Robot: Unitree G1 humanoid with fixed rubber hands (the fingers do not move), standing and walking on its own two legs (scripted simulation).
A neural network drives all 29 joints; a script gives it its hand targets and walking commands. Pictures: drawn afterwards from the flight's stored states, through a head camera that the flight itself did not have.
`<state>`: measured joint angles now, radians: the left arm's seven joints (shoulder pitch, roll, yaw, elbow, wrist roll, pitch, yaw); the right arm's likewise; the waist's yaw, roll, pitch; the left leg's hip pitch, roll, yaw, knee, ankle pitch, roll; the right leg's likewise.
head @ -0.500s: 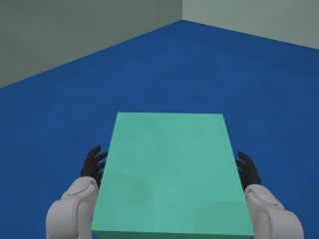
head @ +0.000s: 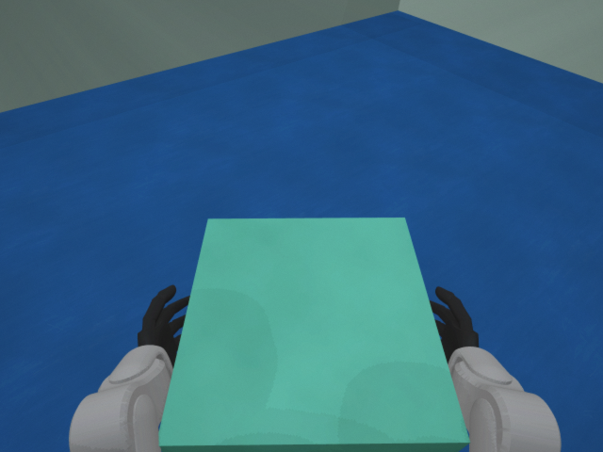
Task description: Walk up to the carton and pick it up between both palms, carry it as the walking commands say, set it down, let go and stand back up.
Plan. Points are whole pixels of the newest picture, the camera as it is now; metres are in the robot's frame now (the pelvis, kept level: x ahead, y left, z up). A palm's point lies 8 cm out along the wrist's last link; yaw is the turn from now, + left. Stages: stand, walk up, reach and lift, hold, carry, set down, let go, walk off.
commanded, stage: carry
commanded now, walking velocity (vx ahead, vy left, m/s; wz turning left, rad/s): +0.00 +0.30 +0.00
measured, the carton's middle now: (307, 364) +0.24 +0.02 +0.00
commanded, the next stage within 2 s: none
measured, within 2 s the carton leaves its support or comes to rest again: neither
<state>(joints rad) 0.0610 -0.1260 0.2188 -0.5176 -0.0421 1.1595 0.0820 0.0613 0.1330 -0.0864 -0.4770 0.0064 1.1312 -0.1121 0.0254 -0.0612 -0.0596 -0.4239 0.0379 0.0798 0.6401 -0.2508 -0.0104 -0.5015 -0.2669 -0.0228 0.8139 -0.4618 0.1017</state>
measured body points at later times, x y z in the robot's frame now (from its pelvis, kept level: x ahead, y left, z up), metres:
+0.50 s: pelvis -0.06 +0.17 +0.02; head -0.08 +0.16 +0.47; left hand +0.19 +0.33 +0.12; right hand +0.18 -0.01 +0.11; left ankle -0.04 +0.36 -0.66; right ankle -0.05 +0.04 -0.72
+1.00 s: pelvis -0.10 +0.30 +0.02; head -0.14 +0.29 +0.46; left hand +0.15 +0.46 +0.11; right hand +0.12 +0.12 +0.10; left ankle -0.06 +0.39 -0.72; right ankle -0.07 +0.16 -0.72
